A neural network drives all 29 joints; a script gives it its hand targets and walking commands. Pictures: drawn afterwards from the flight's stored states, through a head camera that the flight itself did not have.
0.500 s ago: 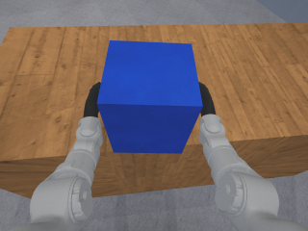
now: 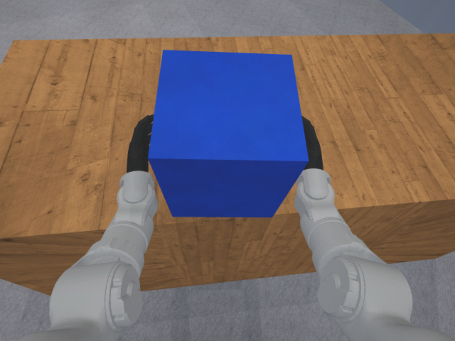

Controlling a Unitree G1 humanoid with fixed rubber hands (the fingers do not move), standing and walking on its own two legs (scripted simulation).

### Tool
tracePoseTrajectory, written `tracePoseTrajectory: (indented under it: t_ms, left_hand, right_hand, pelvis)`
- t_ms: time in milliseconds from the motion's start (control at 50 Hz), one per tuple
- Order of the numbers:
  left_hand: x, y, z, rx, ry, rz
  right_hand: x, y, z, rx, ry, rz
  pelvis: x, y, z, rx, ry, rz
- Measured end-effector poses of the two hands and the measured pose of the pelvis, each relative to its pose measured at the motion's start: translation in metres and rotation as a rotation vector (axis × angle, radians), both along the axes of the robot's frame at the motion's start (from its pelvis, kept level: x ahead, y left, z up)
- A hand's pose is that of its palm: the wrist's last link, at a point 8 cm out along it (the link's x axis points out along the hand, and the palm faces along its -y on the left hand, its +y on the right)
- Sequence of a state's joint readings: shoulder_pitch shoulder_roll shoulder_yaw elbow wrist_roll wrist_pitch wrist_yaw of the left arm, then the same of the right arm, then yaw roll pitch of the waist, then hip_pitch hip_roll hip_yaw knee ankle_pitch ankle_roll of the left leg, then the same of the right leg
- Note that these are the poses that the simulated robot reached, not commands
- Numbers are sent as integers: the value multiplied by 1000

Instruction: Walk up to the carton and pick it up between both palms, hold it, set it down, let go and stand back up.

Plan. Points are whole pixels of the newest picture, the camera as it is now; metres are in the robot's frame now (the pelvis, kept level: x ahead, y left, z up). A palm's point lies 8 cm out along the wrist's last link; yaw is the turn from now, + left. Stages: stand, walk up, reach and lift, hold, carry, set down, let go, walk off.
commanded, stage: reach and lift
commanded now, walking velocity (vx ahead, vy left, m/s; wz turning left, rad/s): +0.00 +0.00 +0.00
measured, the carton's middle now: (225, 145) +0.47 +0.02 +0.05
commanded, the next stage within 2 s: none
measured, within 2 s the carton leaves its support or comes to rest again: neither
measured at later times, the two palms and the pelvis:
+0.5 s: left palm (138, 167) +0.42 +0.17 +0.04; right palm (307, 164) +0.43 -0.13 +0.05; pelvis +0.00 +0.00 +0.00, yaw +0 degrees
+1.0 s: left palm (140, 178) +0.40 +0.16 +0.03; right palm (311, 164) +0.43 -0.13 +0.06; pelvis +0.00 +0.00 +0.00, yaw +0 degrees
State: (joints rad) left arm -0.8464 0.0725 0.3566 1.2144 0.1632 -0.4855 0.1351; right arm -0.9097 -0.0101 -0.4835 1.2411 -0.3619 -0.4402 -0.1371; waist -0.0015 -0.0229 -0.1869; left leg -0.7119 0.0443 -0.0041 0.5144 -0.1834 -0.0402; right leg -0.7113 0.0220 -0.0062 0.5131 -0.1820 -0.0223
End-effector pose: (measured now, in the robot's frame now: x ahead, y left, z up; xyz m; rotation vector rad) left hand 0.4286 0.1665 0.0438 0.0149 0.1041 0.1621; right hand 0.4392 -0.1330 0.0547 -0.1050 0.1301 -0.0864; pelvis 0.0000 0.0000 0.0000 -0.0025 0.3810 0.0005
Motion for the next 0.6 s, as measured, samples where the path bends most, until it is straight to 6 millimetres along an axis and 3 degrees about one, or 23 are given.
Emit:
tracePoseTrajectory:
  t_ms: [600]
  left_hand:
    - [-9,2,-7,-39,-9,16]
  right_hand:
    - [-6,2,-5,43,-30,-1]
  pelvis:
    - [0,0,0,0,0,0]
